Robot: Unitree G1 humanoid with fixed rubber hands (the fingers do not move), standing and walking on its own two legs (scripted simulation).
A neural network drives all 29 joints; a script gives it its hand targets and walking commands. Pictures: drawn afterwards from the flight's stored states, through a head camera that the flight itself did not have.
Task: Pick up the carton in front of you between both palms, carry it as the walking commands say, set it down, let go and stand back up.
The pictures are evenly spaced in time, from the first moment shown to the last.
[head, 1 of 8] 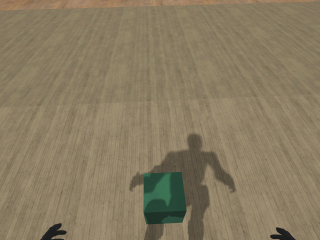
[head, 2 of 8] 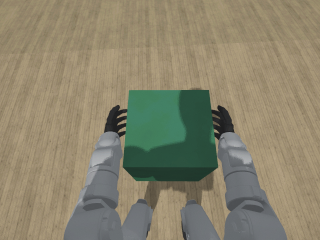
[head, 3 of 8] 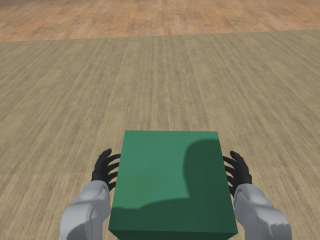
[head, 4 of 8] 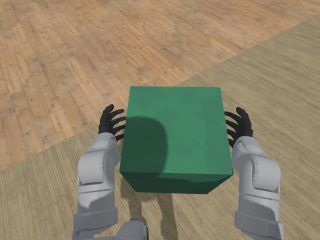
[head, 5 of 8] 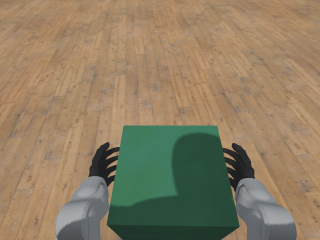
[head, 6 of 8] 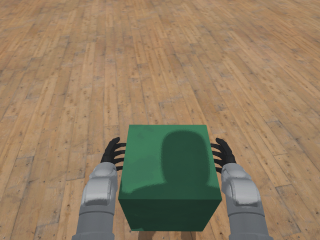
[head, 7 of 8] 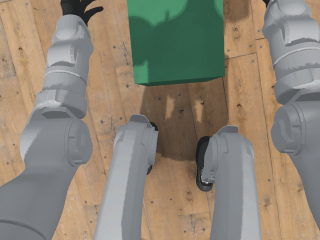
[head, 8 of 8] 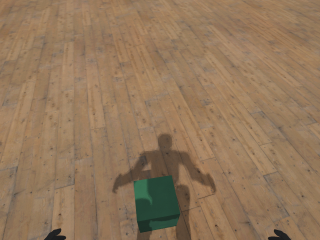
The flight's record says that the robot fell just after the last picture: no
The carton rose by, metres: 0.69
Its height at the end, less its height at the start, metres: -0.26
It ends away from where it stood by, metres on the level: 6.80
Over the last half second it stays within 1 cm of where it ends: yes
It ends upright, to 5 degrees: yes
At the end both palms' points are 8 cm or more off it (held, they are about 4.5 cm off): yes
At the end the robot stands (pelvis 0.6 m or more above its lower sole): yes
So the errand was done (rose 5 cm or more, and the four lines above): yes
